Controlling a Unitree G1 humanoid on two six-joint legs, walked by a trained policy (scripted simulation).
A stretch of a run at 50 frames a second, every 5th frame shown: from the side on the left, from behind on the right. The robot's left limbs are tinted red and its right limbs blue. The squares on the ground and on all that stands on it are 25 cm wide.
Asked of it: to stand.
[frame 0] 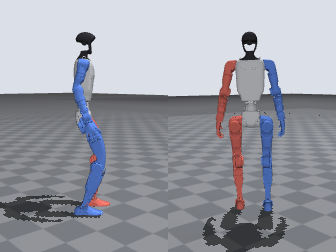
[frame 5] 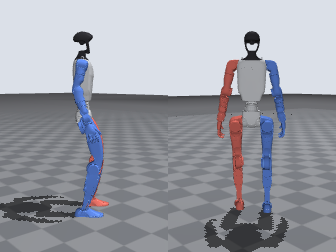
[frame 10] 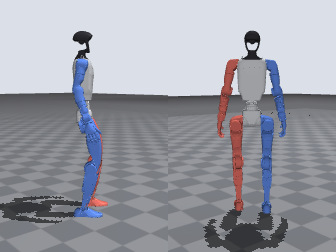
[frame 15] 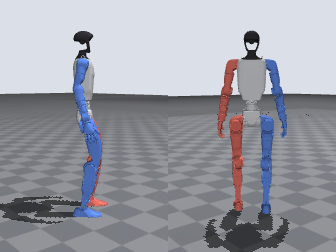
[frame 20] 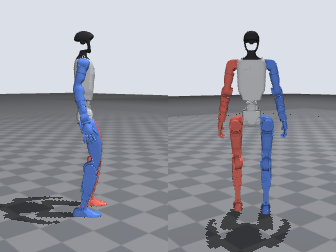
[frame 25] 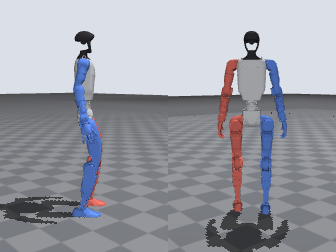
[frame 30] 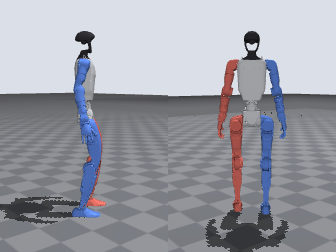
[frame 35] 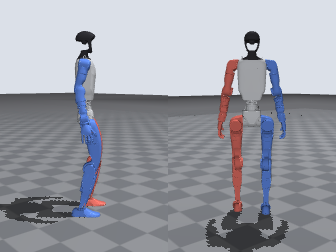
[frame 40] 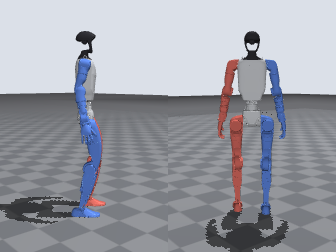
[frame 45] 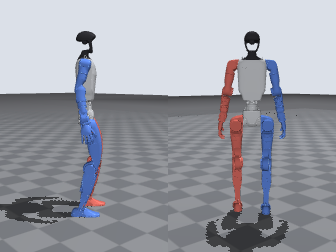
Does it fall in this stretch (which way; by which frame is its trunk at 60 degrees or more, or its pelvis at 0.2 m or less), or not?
no
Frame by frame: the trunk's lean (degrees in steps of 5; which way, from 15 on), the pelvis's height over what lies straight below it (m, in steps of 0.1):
0: 0, 0.8
5: 0, 0.8
10: 0, 0.8
15: 0, 0.8
20: 0, 0.8
25: 0, 0.8
30: 0, 0.8
35: 0, 0.8
40: 0, 0.8
45: 0, 0.8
